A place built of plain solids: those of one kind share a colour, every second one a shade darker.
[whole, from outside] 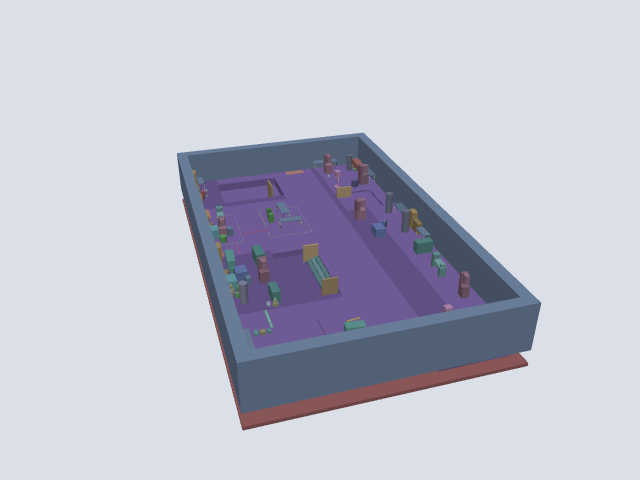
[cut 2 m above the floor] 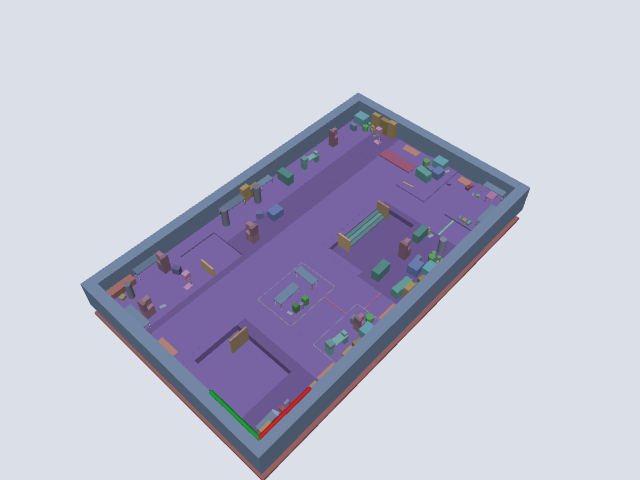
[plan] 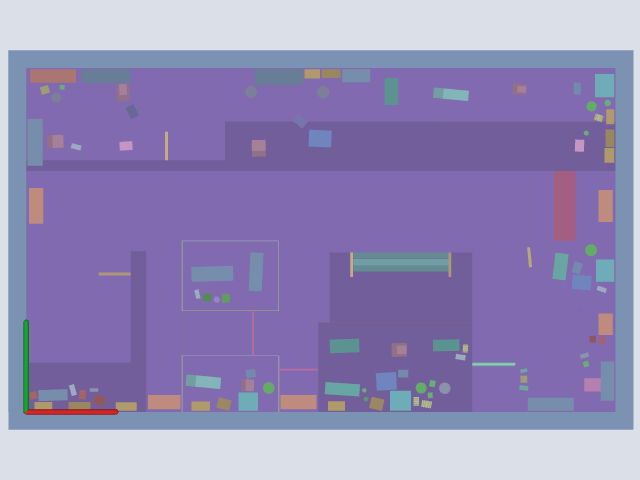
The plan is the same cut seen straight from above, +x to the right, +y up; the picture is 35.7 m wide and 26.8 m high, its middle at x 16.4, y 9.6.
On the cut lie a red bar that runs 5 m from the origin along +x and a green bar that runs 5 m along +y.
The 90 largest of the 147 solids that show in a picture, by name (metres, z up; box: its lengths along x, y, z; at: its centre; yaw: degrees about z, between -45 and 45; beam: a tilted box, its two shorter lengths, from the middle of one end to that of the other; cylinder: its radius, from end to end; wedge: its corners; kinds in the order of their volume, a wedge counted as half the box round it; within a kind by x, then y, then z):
{
 "floor_1": {"box": [1.35, 6.22, 2.1], "at": [0.68, 5.86, -1.05]},
 "floor_2": {"box": [6.7, 2.75, 2.1], "at": [3.35, 1.38, -1.05]},
 "floor_3": {"box": [6.7, 0.58, 2.1], "at": [3.35, 9.26, -1.05]},
 "floor_4": {"box": [4.48, 6.22, 1.31], "at": [3.59, 5.86, -1.44]},
 "floor_5": {"box": [7.2, 3.9, 2.1], "at": [3.6, 16.0, -1.05]},
 "floor_6": {"box": [0.87, 6.22, 2.1], "at": [6.26, 5.86, -1.05]},
 "floor_7": {"box": [2.0, 9.55, 1.0], "at": [7.7, 4.78, -0.5]},
 "floor_8": {"box": [3.9, 3.9, 1.95], "at": [9.15, 16.0, -1.12]},
 "floor_9": {"box": [5.4, 3.15, 1.0], "at": [11.4, 1.57, -0.5]},
 "floor_10": {"box": [5.4, 2.5, 1.0], "at": [11.4, 4.4, -0.5]},
 "floor_11": {"box": [5.4, 3.9, 1.0], "at": [11.4, 7.6, -0.5]},
 "floor_12": {"box": [2.2, 9.55, 1.0], "at": [15.2, 4.78, -0.5]},
 "floor_13": {"box": [32.9, 3.9, 1.0], "at": [16.45, 11.5, -0.5]},
 "floor_14": {"box": [32.9, 0.6, 2.1], "at": [16.45, 13.75, -1.05]},
 "floor_15": {"box": [32.9, 1.25, 2.1], "at": [16.45, 18.57, -1.05]},
 "floor_16": {"box": [0.65, 3.9, 2.1], "at": [16.62, 6.95, -1.05]},
 "floor_17": {"box": [12.2, 2.16, 2.1], "at": [17.2, 15.13, -1.05]},
 "floor_18": {"box": [8.6, 5.0, 2.1], "at": [20.6, 2.5, -1.05]},
 "floor_19": {"box": [8.6, 0.65, 2.1], "at": [20.6, 9.22, -1.05]},
 "floor_20": {"box": [7.38, 3.9, 1.54], "at": [20.64, 6.95, -1.33]},
 "floor_21": {"box": [21.8, 1.74, 2.1], "at": [22.0, 17.08, -1.05]},
 "floor_22": {"box": [0.57, 3.9, 2.1], "at": [24.61, 6.95, -1.05]},
 "floor_23": {"box": [5.06, 2.16, 2.1], "at": [25.83, 15.13, -1.05]},
 "floor_24": {"box": [2.4, 9.55, 1.0], "at": [26.1, 4.78, -0.5]},
 "floor_25": {"box": [5.6, 3.7, 1.16], "at": [30.1, 1.85, -0.42]},
 "floor_26": {"box": [5.6, 2.4, 1.0], "at": [30.1, 4.9, -0.5]},
 "floor_27": {"box": [5.6, 3.45, 1.1], "at": [30.1, 7.83, -0.45]},
 "floor_28": {"box": [4.54, 2.16, 2.1], "at": [30.63, 15.13, -1.05]},
 "wall_1": {"box": [1.0, 19.2, 4.2], "at": [-0.5, 9.6, 1.1]},
 "wall_2": {"box": [34.9, 1.0, 4.2], "at": [16.45, -0.5, 1.1]},
 "wall_3": {"box": [34.9, 1.0, 4.2], "at": [16.45, 19.7, 1.1]},
 "wall_4": {"box": [1.0, 19.2, 4.2], "at": [33.4, 9.6, 1.1]},
 "floor_base_1": {"box": [34.9, 21.2, 0.3], "at": [16.45, 9.6, -2.35]},
 "tool_cabinet_1": {"box": [0.99, 0.49, 1.68], "at": [0.96, 0.32, 0.84]},
 "tool_cabinet_2": {"box": [1.24, 0.48, 0.96], "at": [2.97, 0.31, 0.48]},
 "tool_cabinet_3": {"box": [1.18, 0.48, 1.0], "at": [5.58, 0.31, 0.5]},
 "tool_cabinet_4": {"box": [1.03, 0.51, 1.01], "at": [9.74, 0.33, 0.51]},
 "tool_cabinet_5": {"box": [0.87, 0.52, 1.66], "at": [15.97, 18.87, 0.83]},
 "tool_cabinet_6": {"box": [1.04, 0.49, 1.07], "at": [17.02, 18.89, 0.54]},
 "tool_cabinet_7": {"box": [0.95, 0.53, 1.92], "at": [17.32, 0.34, 0.96]},
 "tool_cabinet_8": {"box": [0.54, 0.82, 1.97], "at": [32.56, 14.32, 0.98]},
 "tool_cabinet_9": {"box": [0.49, 0.97, 1.76], "at": [32.59, 15.28, 0.88]},
 "tool_cabinet_10": {"box": [0.45, 0.84, 1.79], "at": [32.6, 16.48, 0.9]},
 "planer_1": {"box": [1.93, 0.68, 0.92], "at": [17.65, 1.27, 0.46], "yaw": -3.8},
 "planer_2": {"box": [1.65, 0.77, 1.11], "at": [17.77, 3.69, 0.56], "yaw": 1.9},
 "planer_3": {"box": [0.77, 1.51, 1.07], "at": [20.39, 17.89, 0.54], "yaw": -0.2},
 "planer_4": {"box": [1.48, 0.65, 0.99], "at": [23.45, 3.72, 0.49], "yaw": 1.1},
 "planer_5": {"box": [0.75, 1.48, 0.97], "at": [29.83, 8.12, 0.58], "yaw": -6.8},
 "bandsaw_1": {"box": [0.31, 0.73, 1.02], "at": [1.31, 15.08, 1.53], "yaw": 2.8},
 "bandsaw_2": {"box": [0.92, 0.73, 1.02], "at": [1.62, 15.1, 0.51], "yaw": 2.8},
 "bandsaw_3": {"box": [0.61, 0.44, 0.74], "at": [1.77, 15.11, 1.67], "yaw": 2.8},
 "bandsaw_4": {"box": [0.42, 0.61, 0.77], "at": [5.4, 18.0, 1.69], "yaw": 3.0},
 "bandsaw_5": {"box": [0.7, 0.93, 1.03], "at": [5.41, 17.84, 0.52], "yaw": 3.0},
 "bandsaw_6": {"box": [0.7, 0.32, 1.04], "at": [5.43, 17.54, 1.55], "yaw": 3.0},
 "bandsaw_7": {"box": [0.69, 0.66, 0.86], "at": [12.37, 1.49, 0.43], "yaw": -0.8},
 "bandsaw_8": {"box": [0.78, 0.93, 1.0], "at": [12.98, 14.72, 0.5], "yaw": 1.1},
 "bandsaw_9": {"box": [0.47, 0.61, 0.7], "at": [12.98, 14.88, 1.65], "yaw": 1.1},
 "bandsaw_10": {"box": [0.78, 0.32, 1.0], "at": [12.99, 14.41, 1.5], "yaw": 1.1},
 "bandsaw_11": {"box": [0.29, 0.76, 1.02], "at": [20.55, 3.46, 1.53], "yaw": 1.0},
 "bandsaw_12": {"box": [0.84, 0.76, 1.02], "at": [20.83, 3.46, 0.51], "yaw": 1.0},
 "bandsaw_13": {"box": [0.75, 0.61, 1.0], "at": [27.54, 18.02, 0.5], "yaw": -3.8},
 "forge_hearth_1": {"box": [1.09, 1.01, 0.88], "at": [12.39, 0.57, 0.44]},
 "forge_hearth_2": {"box": [1.18, 1.11, 0.8], "at": [20.9, 0.62, 0.4]},
 "forge_hearth_3": {"box": [1.07, 1.3, 0.89], "at": [32.3, 18.21, 0.45]},
 "forge_hearth_4": {"box": [1.02, 1.25, 0.8], "at": [32.32, 7.89, 0.5]},
 "table_saw_1": {"box": [1.26, 0.94, 0.84], "at": [16.41, 15.26, 0.42], "yaw": -2.4},
 "table_saw_2": {"box": [1.13, 0.98, 0.98], "at": [20.11, 1.71, 0.49], "yaw": 3.4},
 "table_saw_3": {"box": [1.06, 0.8, 0.78], "at": [31.01, 7.23, 0.49], "yaw": -4.1},
 "dust_extractor_1": {"cylinder": 0.28, "from": [1.67, 17.56, 0.0], "to": [1.67, 17.56, 1.77]},
 "dust_extractor_2": {"cylinder": 0.33, "from": [12.55, 17.87, 0.0], "to": [12.55, 17.87, 2.03]},
 "dust_extractor_3": {"cylinder": 0.34, "from": [16.57, 17.85, 0.0], "to": [16.57, 17.85, 2.13]},
 "dust_extractor_4": {"cylinder": 0.32, "from": [23.37, 1.32, 0.0], "to": [23.37, 1.32, 1.79]},
 "tread_1": {"box": [5.32, 0.36, 0.14], "at": [20.91, 8.01, -0.49]},
 "tread_2": {"box": [5.32, 0.36, 0.28], "at": [20.91, 8.37, -0.42]},
 "tread_3": {"box": [5.32, 0.36, 0.42], "at": [20.91, 8.72, -0.35]},
 "rail_1": {"box": [1.78, 0.16, 1.89], "at": [4.94, 7.7, 0.16]},
 "rail_2": {"box": [0.16, 1.59, 1.15], "at": [7.83, 14.85, 0.42]},
 "rail_3": {"box": [0.16, 1.36, 1.61], "at": [18.17, 8.22, 0.24]},
 "rail_4": {"box": [0.16, 1.36, 1.61], "at": [23.65, 8.22, 0.24]},
 "board_stack_1": {"box": [2.56, 0.75, 0.67], "at": [1.5, 18.75, 0.34]},
 "step_hump_1": {"box": [1.2, 3.9, 0.2], "at": [30.07, 11.5, 0.05]},
 "coal_bin_1": {"box": [0.73, 0.6, 0.57], "at": [11.04, 0.44, 0.28], "yaw": -16.0},
 "coal_bin_2": {"box": [0.74, 0.65, 0.6], "at": [19.57, 0.46, 0.3], "yaw": -13.3},
 "offcut_bin_1": {"box": [0.49, 0.69, 0.69], "at": [5.91, 16.77, 0.34], "yaw": 27.4},
 "offcut_bin_2": {"box": [0.69, 0.49, 0.69], "at": [15.29, 16.22, 0.34], "yaw": -40.8},
 "anvil_block_1": {"box": [0.54, 0.47, 0.77], "at": [12.54, 2.14, 0.39], "yaw": 9.2},
 "anvil_block_2": {"box": [0.47, 0.63, 0.8], "at": [30.76, 8.04, 0.5], "yaw": -16.2},
 "quench_tub_1": {"cylinder": 0.31, "from": [22.05, 1.34, 0.0], "to": [22.05, 1.34, 0.65]},
 "quench_tub_2": {"cylinder": 0.34, "from": [31.53, 9.03, 0.1], "to": [31.53, 9.03, 0.72]},
 "lathe_1": {"box": [0.39, 0.64, 0.81], "at": [9.11, 1.76, 0.41], "yaw": -5.4}
}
